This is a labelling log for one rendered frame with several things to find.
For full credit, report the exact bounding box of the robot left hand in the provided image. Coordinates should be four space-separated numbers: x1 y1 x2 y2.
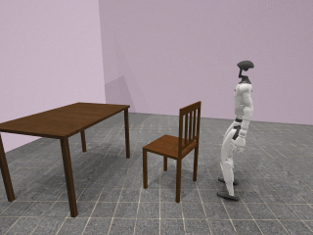
232 136 246 156

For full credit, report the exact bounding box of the robot right thigh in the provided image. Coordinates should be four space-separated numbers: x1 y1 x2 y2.
222 124 233 159

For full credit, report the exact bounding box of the robot torso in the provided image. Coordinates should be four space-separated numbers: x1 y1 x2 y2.
232 81 252 129

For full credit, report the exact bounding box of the chair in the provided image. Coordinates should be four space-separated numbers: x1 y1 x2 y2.
142 101 201 204

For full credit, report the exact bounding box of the robot left upper arm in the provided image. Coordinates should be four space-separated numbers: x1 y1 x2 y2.
239 84 253 113

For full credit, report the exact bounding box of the robot left forearm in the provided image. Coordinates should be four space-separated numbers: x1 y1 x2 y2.
238 108 252 138

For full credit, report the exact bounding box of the table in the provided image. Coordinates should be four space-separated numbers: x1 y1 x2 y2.
0 102 130 218

